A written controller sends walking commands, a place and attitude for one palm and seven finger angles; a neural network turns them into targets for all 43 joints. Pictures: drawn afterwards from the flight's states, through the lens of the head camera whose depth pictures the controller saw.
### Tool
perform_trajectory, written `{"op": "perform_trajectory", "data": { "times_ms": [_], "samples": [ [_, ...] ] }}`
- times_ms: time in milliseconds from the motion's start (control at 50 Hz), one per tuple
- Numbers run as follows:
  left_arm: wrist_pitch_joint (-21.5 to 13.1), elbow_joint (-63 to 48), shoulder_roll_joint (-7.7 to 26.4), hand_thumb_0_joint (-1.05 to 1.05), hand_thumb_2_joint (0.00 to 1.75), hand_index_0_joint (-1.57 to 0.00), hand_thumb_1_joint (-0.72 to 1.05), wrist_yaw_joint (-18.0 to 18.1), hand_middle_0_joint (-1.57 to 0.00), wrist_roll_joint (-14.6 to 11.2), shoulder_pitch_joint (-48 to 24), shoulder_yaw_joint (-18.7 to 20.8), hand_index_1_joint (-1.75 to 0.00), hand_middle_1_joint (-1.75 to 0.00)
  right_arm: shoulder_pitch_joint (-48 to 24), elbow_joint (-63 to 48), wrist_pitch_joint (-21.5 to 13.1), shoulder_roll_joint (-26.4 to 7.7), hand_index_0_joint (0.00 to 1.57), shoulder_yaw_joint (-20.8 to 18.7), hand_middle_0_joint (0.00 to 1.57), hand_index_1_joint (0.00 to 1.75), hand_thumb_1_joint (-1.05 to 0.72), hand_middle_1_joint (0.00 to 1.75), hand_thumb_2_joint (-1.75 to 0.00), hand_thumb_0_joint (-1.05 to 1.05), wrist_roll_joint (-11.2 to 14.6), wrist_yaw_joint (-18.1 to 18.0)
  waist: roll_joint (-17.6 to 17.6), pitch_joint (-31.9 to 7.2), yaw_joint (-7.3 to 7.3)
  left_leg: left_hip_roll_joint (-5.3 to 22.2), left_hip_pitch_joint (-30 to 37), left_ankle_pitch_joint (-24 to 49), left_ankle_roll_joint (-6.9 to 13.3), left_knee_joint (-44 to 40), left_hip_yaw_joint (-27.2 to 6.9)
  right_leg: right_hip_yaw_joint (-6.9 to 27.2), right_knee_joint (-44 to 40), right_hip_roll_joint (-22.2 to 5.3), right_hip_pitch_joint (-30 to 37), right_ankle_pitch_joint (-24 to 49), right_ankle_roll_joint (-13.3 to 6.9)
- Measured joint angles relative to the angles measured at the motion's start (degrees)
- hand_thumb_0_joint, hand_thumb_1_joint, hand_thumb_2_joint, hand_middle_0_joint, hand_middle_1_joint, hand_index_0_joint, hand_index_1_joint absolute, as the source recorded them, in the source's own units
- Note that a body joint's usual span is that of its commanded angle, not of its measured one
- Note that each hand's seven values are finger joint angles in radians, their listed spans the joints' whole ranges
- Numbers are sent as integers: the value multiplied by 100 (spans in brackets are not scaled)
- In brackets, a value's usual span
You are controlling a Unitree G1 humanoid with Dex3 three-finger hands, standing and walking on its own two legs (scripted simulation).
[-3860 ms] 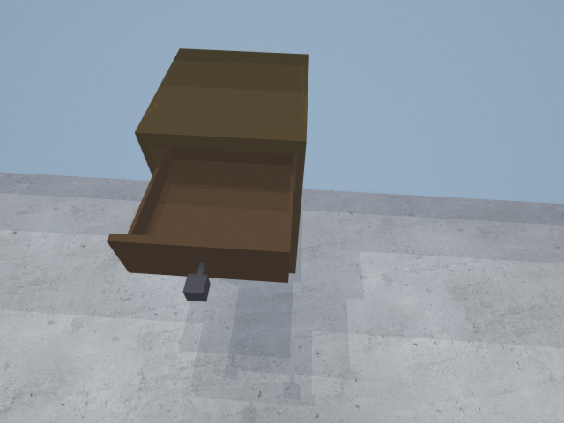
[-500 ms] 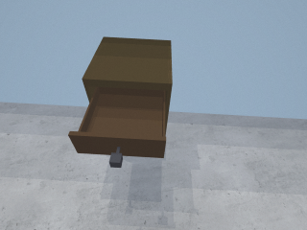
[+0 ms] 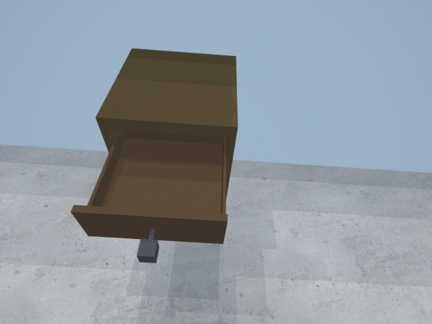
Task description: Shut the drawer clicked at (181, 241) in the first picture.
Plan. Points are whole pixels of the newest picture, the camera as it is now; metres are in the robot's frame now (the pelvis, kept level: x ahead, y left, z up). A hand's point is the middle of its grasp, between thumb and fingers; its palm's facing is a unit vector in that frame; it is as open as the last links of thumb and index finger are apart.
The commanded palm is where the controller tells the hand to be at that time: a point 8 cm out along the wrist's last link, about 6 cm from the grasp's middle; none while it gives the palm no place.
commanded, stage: come to a stop and stand still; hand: left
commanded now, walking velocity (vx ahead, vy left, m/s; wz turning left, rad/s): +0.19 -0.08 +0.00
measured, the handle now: (150, 243) +0.33 +0.19 -0.19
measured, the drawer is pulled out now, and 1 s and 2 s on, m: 0.30 0.30 0.30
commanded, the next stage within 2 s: look again from close up in 1.12 s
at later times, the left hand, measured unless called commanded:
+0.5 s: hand out of the picture +0.12 +0.15 -0.16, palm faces +0.05 -0.97 -0.24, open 7.2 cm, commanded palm none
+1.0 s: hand out of the picture -0.08 +0.14 -0.15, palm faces +0.05 -0.98 -0.20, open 7.3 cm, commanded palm none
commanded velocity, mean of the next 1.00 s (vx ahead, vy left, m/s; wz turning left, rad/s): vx -0.02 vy -0.01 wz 0.00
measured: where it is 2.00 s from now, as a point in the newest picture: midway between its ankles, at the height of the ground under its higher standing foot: outside the picture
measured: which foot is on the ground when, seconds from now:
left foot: down 0.00-0.30, up 0.32-0.56, down 0.58-1.00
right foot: up 0.00-0.26, down 0.28-0.60, up 0.62-0.86, down 0.88-1.00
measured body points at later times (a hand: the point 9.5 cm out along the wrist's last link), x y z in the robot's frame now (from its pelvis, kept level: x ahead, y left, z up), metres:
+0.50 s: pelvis +0.05 -0.03 +0.01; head +0.08 -0.03 +0.45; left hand +0.12 +0.21 -0.14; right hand +0.06 -0.25 -0.16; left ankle +0.02 +0.08 -0.69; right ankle +0.13 -0.14 -0.73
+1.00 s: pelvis +0.00 -0.01 +0.01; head +0.01 -0.03 +0.46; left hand -0.08 +0.20 -0.14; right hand -0.02 -0.23 -0.16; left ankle +0.03 +0.09 -0.73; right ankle -0.07 -0.10 -0.73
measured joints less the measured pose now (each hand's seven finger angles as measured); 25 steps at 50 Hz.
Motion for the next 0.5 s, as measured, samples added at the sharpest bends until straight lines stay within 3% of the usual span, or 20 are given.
{"op": "perform_trajectory", "data": {
  "times_ms": [60, 120, 160, 220, 300, 360, 400, 440, 500],
  "samples": [
    [10, -102, 113, 0, 89, -20, 91, -48, -20, 50, -249, 41, -30, -30, 171, 4, 1, 79, 20, 33, 20, 30, -92, 30, -90, 0, 0, 2, -9, -90, -56, -53, 331, 51, -23, -529, 2, -145, 1035, -74, -716, 382, 11],
    [-51, -338, 202, 0, 89, -20, 91, -84, -20, 32, -577, 57, -30, -30, 346, 114, -7, 183, 20, 96, 20, 30, -91, 30, -90, 0, 13, 8, 30, -75, -42, -76, 613, 261, -38, -1057, -41, -238, 1194, -178, -1234, 832, 97],
    [-49, -453, 261, 1, 89, -20, 92, -27, -20, 34, -787, 62, -30, -30, 433, 203, 17, 256, 20, 141, 20, 30, -91, 30, -90, 0, 12, 3, 71, -34, -52, -66, 757, 320, -74, -1270, -75, -262, 871, -218, -1378, 1036, 140],
    [-60, -582, 343, 1, 89, -20, 94, 25, -20, -4, -1040, 43, -30, -30, 487, 337, 90, 346, 20, 192, 20, 30, -91, 30, -90, 0, 2, -10, 153, 81, -106, -26, 884, 255, -168, -1301, -144, -292, -294, -231, -1167, 1325, 165],
    [-192, -715, 401, 1, 89, -20, 93, 62, -20, -20, -1134, 18, -30, -30, 534, 441, 250, 407, 20, 162, 20, 30, -90, 30, -90, 0, 74, 7, 192, 146, -125, 13, 785, -215, -315, -595, -200, -320, -1927, -215, -427, 2204, 126],
    [-204, -682, 280, 0, 89, -20, 93, 107, -20, -10, -1205, -18, -30, -30, 347, 364, 427, 282, 20, 23, 20, 30, -90, 30, -90, 0, 170, -23, 401, 193, -245, 56, 240, -999, -401, 604, -484, -449, -1906, -124, -331, 1560, 0],
    [-151, -687, 203, 0, 89, -20, 92, 128, -20, 12, -1288, -47, -30, -30, 158, 285, 510, 205, 20, -43, 20, 30, -90, 30, -90, 0, 188, -41, 424, 254, -291, 35, -97, -1338, -448, 1206, -512, -472, -2002, -140, -306, 1608, 22],
    [-95, -734, 192, 0, 89, -20, 93, 175, -20, 23, -1388, -7, -30, -30, -15, 198, 540, 163, 20, -78, 20, 30, -91, 30, -90, 0, 188, -27, 351, 317, -288, 26, -326, -1421, -496, 1473, -483, -460, -2121, -176, -300, 1749, 11],
    [-10, -830, 246, 0, 89, -20, 94, 168, -20, 47, -1512, 30, -30, -30, -148, 58, 531, 110, 20, -114, 20, 30, -91, 30, -90, 0, 166, 12, 204, 331, -243, 38, -425, -1150, -557, 1213, -393, -444, -2225, -264, -341, 1904, 21]
  ]
}}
